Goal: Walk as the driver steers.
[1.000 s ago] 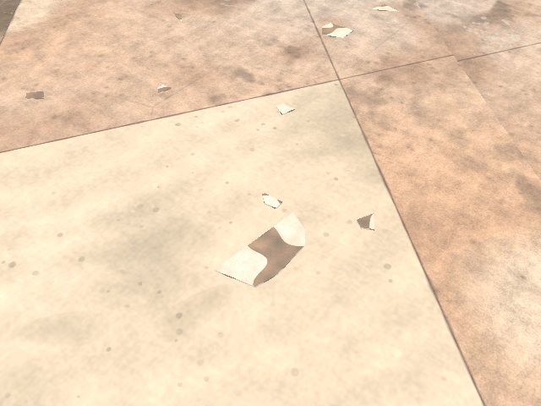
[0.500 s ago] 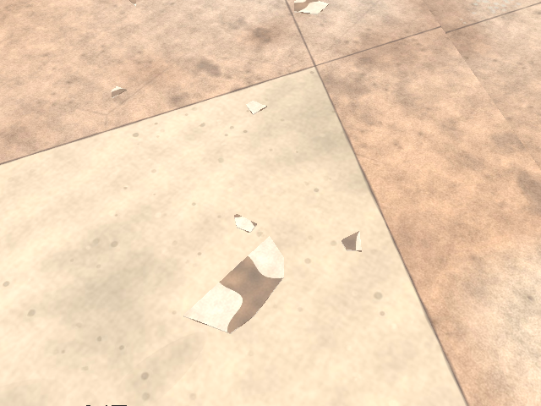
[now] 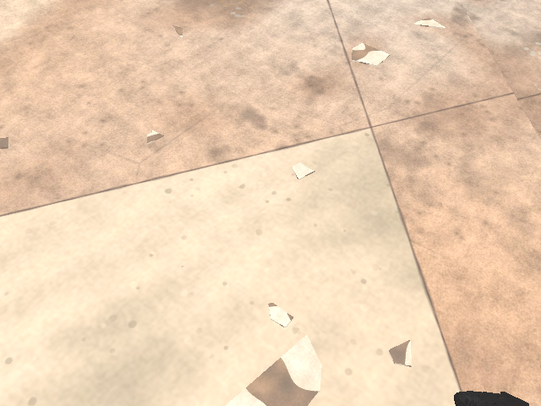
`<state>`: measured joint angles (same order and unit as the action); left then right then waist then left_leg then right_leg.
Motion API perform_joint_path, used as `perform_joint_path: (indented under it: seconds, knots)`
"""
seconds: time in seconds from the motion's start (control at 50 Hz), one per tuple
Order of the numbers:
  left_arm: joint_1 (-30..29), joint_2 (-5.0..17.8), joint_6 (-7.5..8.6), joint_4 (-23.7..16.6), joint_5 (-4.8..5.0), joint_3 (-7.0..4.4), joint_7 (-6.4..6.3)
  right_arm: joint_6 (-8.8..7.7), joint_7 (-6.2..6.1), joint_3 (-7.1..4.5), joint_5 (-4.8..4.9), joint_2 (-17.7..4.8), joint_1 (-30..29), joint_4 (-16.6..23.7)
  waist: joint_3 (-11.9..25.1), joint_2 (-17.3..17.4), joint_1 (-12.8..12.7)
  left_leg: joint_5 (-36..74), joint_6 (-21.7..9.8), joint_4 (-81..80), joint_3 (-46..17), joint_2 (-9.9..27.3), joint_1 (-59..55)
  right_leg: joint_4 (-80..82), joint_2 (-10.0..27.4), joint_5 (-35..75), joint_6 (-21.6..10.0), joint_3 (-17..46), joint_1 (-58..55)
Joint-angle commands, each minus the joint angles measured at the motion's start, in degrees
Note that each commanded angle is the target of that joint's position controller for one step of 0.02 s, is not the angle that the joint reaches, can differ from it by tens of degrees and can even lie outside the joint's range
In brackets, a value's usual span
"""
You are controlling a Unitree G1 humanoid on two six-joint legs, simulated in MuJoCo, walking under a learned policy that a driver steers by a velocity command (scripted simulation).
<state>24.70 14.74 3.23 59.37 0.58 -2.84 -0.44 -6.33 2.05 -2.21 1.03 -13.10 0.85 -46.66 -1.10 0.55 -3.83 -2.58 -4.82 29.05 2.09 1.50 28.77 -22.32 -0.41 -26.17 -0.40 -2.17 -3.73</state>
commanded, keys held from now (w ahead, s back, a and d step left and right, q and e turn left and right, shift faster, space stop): w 0.56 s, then w+q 0.44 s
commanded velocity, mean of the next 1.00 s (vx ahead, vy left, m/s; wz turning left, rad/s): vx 0.50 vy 0.00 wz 0.14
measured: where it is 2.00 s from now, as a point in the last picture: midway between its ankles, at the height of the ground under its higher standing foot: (242, 193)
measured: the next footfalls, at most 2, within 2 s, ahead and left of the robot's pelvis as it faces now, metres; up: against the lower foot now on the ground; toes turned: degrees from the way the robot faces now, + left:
right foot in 0.54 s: +0.48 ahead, -0.13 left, +0.00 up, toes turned -3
left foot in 1.12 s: +0.76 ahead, +0.13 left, +0.00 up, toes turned +18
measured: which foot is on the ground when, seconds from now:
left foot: down 0.00-0.56, up 0.58-1.00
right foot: down 0.00-0.00, up 0.02-0.52, down 0.54-1.00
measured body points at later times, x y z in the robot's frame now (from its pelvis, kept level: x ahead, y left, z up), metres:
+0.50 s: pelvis +0.27 +0.00 +0.01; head +0.30 -0.01 +0.46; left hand +0.49 +0.22 -0.09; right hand +0.23 -0.27 -0.13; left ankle +0.13 +0.11 -0.72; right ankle +0.45 -0.13 -0.70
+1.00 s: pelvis +0.55 -0.03 +0.02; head +0.56 -0.02 +0.47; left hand +0.51 +0.24 -0.13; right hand +0.75 -0.24 -0.10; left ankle +0.70 +0.15 -0.67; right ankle +0.45 -0.13 -0.72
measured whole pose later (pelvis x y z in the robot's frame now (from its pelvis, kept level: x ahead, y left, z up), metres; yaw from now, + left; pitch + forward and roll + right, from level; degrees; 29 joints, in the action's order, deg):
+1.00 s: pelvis +0.55 -0.03 +0.02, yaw +11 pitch +1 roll -2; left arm 18.1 13.5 5.2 56.6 -0.3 -3.7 -1.0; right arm -2.4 1.6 -4.1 1.2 -13.6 6.9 -49.1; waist -0.7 1.8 -3.4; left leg 2.7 -2.8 39.9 -0.7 5.9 38.7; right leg -11.2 -2.2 -17.0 -1.5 -13.8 -4.6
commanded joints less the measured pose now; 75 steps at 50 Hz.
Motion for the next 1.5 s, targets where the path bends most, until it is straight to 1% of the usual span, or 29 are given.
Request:
perform_joint_path:
  seconds: [0.02, 0.04, 0.06, 0.08, 0.12, 0.22, 0.34, 0.44, 0.5, 0.54, 0.56, 0.58, 0.6, 0.62, 0.66, 0.7, 0.88, 1.0, 1.06, 1.1, 1.12, 1.14, 1.16, 1.18, 1.2, 1.24, 1.34, 1.42, 1.5]
  knots:
    - [6.1, -2.4, 1.69, -4.6, -0.66, 1.96, 0.63, 0.03, -0.38, -5.61, -0.95, -18.8, 26.4, -4.3, 23.0, 16.6, 8.4, -11.2, -15.5, -6.6, -38.9, 21.6, -53.3, -46.8, -3.5, -0.1, -1.2, 1.8, 37.4]
    - [2.9, 3.7, 3.21, -3.9, 0.93, 0.69, 0.85, -0.02, -0.32, -3.99, -0.65, -12.6, 25.7, -4.1, 22.3, 11.4, 10.3, -16.7, -14.2, -11.6, -44.2, 20.9, -52.4, -53.9, -1.2, -6.0, -2.2, 9.8, 44.0]
    - [-3.2, 7.6, 4.13, -5.9, 2.24, -0.34, 0.97, -0.17, -0.53, -3.15, -0.52, -10.1, 20.2, -3.0, 13.1, 8.6, 9.5, -13.4, -11.1, -12.2, -34.7, 18.9, -44.6, -54.6, 1.9, -1.4, -3.2, 8.8, 47.6]
    - [-6.7, 7.6, 4.38, -6.6, 2.12, -0.40, 0.56, -0.20, -0.57, -2.61, -0.75, -8.7, 15.1, -1.8, 8.7, 3.4, 7.7, -6.6, -9.6, -13.6, -27.3, 16.8, -35.8, -52.1, 5.0, 4.1, -3.3, 7.3, 45.4]
    - [-7.2, 6.1, 3.30, -6.6, 0.72, -1.02, 0.11, -0.40, -0.21, -1.76, -1.64, -5.9, 11.4, -1.7, 4.4, 2.6, 4.1, 1.1, -8.1, -17.1, -18.2, 12.8, -24.4, -45.9, 8.3, 9.5, -2.9, 6.9, 39.3]
    - [-10.7, 3.4, 1.05, -8.1, -0.02, -1.10, -0.17, -0.63, -0.97, -2.45, -1.29, -8.3, 15.1, -4.2, 0.3, 2.1, 3.1, 6.3, -9.3, -22.2, -11.3, 11.4, -19.9, -35.1, 9.4, 17.1, -0.7, 5.6, 41.9]
    - [-23.2, 2.0, 1.77, -11.7, 0.04, -0.61, 0.75, 0.23, -2.26, -2.44, -0.58, -9.2, 20.2, -6.4, -2.4, 2.5, 6.5, 4.2, -6.5, -23.5, -5.4, 8.8, -21.9, -15.1, 6.7, 32.9, -0.1, 2.8, 41.2]
    - [-30.2, 2.6, 2.42, -14.6, 0.62, -0.28, 2.23, 1.43, -2.61, -2.82, -0.14, -9.7, 24.4, -9.0, -4.5, 2.7, 8.1, 5.6, -6.1, -20.0, -5.9, 12.5, -31.2, -8.5, 5.5, 29.1, -1.7, 2.8, 43.4]
    - [-27.4, 4.7, 2.97, -14.7, 0.70, -1.01, 2.92, 2.25, -2.95, -3.37, 0.00, -10.8, 22.9, -9.1, -2.1, 4.2, 5.3, 16.7, -4.7, -14.5, -5.9, 13.9, -34.6, -6.5, 3.5, 22.8, -3.9, 1.4, 37.1]
    - [-13.0, 8.8, 3.00, -10.3, 0.49, -3.33, 2.48, 2.84, -2.97, -2.91, -0.26, -9.9, 20.9, -8.4, 6.7, 4.0, -1.9, 30.3, -2.2, 2.0, -2.4, 9.6, -30.3, -5.7, 0.5, 23.4, -6.7, -1.0, 16.2]
    - [-2.1, 13.2, 2.86, -8.1, -0.25, -4.57, 1.90, 2.80, -3.02, -1.95, -1.25, -8.1, 21.6, -6.9, 15.4, -2.4, -5.1, 14.3, 0.0, 20.4, 0.2, 5.8, -17.5, -7.2, 11.1, 24.1, -10.6, 11.3, -2.1]
    - [1.1, 15.9, 2.59, -6.8, -0.28, -5.07, 2.22, 1.58, -2.26, 0.35, -0.87, 0.3, 29.2, -7.2, 22.4, -17.6, -1.0, -26.6, 3.3, 39.6, -2.0, -5.0, 5.6, -0.1, 23.5, 11.8, -19.3, 38.5, -20.5]
    - [0.0, 10.2, 2.74, -7.3, -0.01, -3.46, 2.17, 0.34, -2.13, -0.99, 0.72, -5.8, 25.3, -7.8, 20.3, -11.2, -3.3, -30.7, 2.1, 46.5, -10.6, -2.9, 11.5, 4.0, 22.5, 6.4, -16.8, 41.3, -18.2]
    - [-4.9, 8.1, 3.01, -8.2, -0.03, -2.77, 1.90, -0.34, -2.12, -1.97, 2.14, -9.0, 20.0, -5.9, 12.1, -8.9, -2.4, -25.8, 1.1, 47.1, -10.1, -0.3, 14.6, 5.1, 21.3, 9.4, -13.9, 32.1, -10.5]
    - [-12.7, 5.0, 3.50, -9.3, -0.67, -1.85, 1.97, 0.13, -3.01, -2.52, 1.20, -8.4, 16.3, -5.4, 4.7, -3.3, 1.3, -16.8, 1.4, 41.2, -8.3, 4.7, 9.7, 9.0, 17.6, 18.4, -11.5, 19.8, 4.8]
    - [-14.0, 3.2, 3.92, -8.5, -1.42, -1.49, 2.04, 1.85, -2.96, -2.70, 1.10, -5.8, 19.0, -6.2, 3.3, -5.7, 3.9, -13.3, 1.4, 38.1, -8.8, 6.6, 4.1, 12.5, 15.1, 20.7, -10.4, 13.1, 11.1]
    - [-10.6, 6.6, 3.71, -6.3, -1.47, -2.33, -0.41, 3.08, -1.73, -2.82, 0.23, -3.8, 8.3, -1.9, -2.3, -3.2, 2.7, 7.1, 3.0, 18.0, -6.7, 5.5, 11.2, 16.7, 13.2, 30.3, -8.5, -3.5, 9.9]
    - [-4.5, 8.2, 1.58, -4.5, -0.39, -2.90, -1.00, 3.12, 0.53, -1.69, 0.21, -2.4, -2.0, 3.9, -5.5, -2.1, -0.7, 3.2, 1.3, 8.6, -0.7, 4.2, 15.3, 12.5, 16.8, 37.8, -8.0, -8.0, -2.0]
    - [-6.5, 10.4, 0.38, -5.5, 0.12, -3.54, -1.41, 3.35, 1.56, -2.54, 0.40, -4.3, -0.5, 5.8, -2.4, -4.8, 2.3, -4.8, -1.3, 7.5, 4.0, 0.1, 7.7, 4.1, 17.5, 60.7, -6.5, -10.5, -4.5]
    - [-8.5, 12.0, -0.42, -6.4, 0.35, -3.89, -1.79, 3.59, 1.52, -4.63, 0.71, -8.3, 9.8, 4.3, 3.9, -6.4, 8.6, -7.7, -4.2, 6.3, 6.1, -4.4, -7.0, -11.4, 16.4, 72.9, -4.9, -11.6, -2.2]
    - [-9.5, 11.7, -0.33, -7.1, 0.48, -3.65, -1.84, 3.76, 0.64, -6.67, 0.69, -12.1, 19.2, 2.0, 8.7, -4.2, 13.6, -4.2, -6.7, 1.7, 2.9, -5.0, -22.6, -25.3, 13.9, 64.5, -2.6, -12.3, 6.2]
    - [-6.2, 5.8, 0.71, -9.4, -1.35, -1.97, -1.22, 4.15, -0.64, -8.26, 0.60, -18.4, 23.9, 0.9, 14.0, 8.9, 11.2, -5.9, -13.6, 1.1, -20.9, 8.8, -43.0, -46.6, 6.9, 24.0, 0.6, -11.6, 29.1]
    - [-5.7, 2.8, 3.43, -11.5, -0.57, -0.52, -0.15, 3.28, -0.40, -7.46, 0.11, -18.6, 23.0, 2.5, 21.7, 11.3, 8.3, -12.6, -21.8, -9.6, -50.1, 18.5, -52.7, -59.1, -2.7, -8.4, 1.4, 2.0, 43.6]
    - [-13.4, 7.2, 5.29, -13.2, 1.77, -1.71, 0.65, 2.74, -0.16, -6.05, -0.52, -13.9, 23.1, 2.4, 17.7, 5.5, 11.2, -11.5, -17.9, -12.4, -44.4, 16.7, -50.9, -60.2, 0.8, -4.8, -0.3, 7.9, 49.8]
    - [-15.6, 7.3, 6.10, -14.1, 2.37, -1.65, 0.82, 2.22, -0.17, -5.40, -0.33, -11.5, 19.8, 2.7, 10.9, 3.4, 9.5, -7.3, -15.5, -12.3, -35.3, 14.7, -43.0, -56.0, 3.3, 0.6, -1.5, 7.2, 50.7]
    - [-14.4, 7.9, 5.47, -12.8, 0.08, -2.54, 0.00, 1.85, -0.29, -4.26, -0.32, -8.1, 12.3, 4.7, 5.1, -0.8, 4.4, 2.8, -12.5, -13.7, -24.3, 10.1, -27.2, -46.5, 7.3, 6.5, -0.8, 6.9, 42.8]
    - [-16.3, 5.3, 2.52, -14.3, -1.27, -2.32, -0.28, 1.49, -1.99, -4.34, -0.48, -10.0, 13.8, 4.8, 2.5, 1.4, 3.1, 12.3, -11.8, -17.3, -16.0, 6.8, -17.1, -33.0, 7.5, 16.2, 3.3, 4.6, 39.2]
    - [-24.0, 3.5, 2.92, -16.2, -0.86, -1.34, 0.41, 1.79, -2.66, -3.96, -0.32, -9.6, 17.5, 3.2, 1.1, 3.6, 6.7, 7.5, -8.1, -17.3, -11.6, 3.9, -16.9, -15.9, 5.2, 31.5, 3.1, 3.4, 36.6]
    - [-29.5, 4.6, 3.56, -18.1, -0.07, -1.11, 1.48, 1.75, -2.51, -3.90, -0.19, -10.2, 20.7, 1.2, -1.3, 4.4, 9.1, 1.9, -7.7, -16.3, -14.5, 7.1, -21.9, -8.9, 4.0, 33.9, 1.4, 3.6, 37.5]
